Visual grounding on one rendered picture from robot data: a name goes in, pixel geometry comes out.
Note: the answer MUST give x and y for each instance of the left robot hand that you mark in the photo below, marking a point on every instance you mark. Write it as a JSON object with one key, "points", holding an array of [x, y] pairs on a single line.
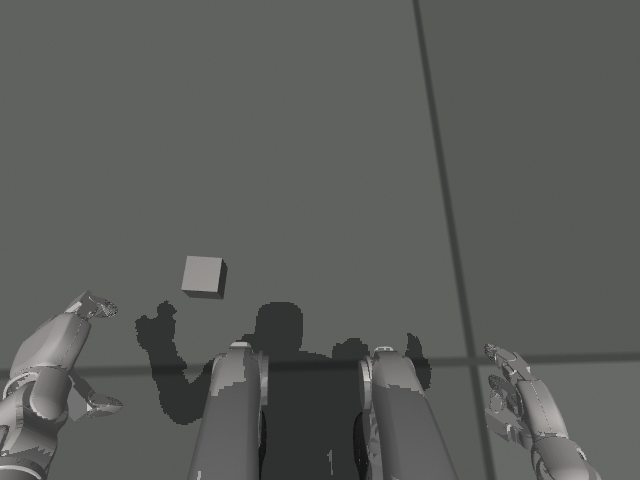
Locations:
{"points": [[58, 342]]}

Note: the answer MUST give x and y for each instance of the right robot arm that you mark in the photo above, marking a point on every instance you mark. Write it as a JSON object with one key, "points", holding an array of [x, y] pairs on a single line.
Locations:
{"points": [[559, 458]]}

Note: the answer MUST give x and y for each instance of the right robot hand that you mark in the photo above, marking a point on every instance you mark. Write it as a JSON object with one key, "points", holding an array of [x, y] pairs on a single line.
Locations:
{"points": [[531, 413]]}

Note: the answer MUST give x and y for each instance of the left robot arm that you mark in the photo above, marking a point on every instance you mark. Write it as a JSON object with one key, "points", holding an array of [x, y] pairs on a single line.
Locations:
{"points": [[33, 410]]}

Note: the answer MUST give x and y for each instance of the right robot foot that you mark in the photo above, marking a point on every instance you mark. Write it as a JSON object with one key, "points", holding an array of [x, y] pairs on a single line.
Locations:
{"points": [[360, 453]]}

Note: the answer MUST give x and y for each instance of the cube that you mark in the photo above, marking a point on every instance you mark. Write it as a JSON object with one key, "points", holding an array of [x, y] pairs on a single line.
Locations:
{"points": [[204, 277]]}

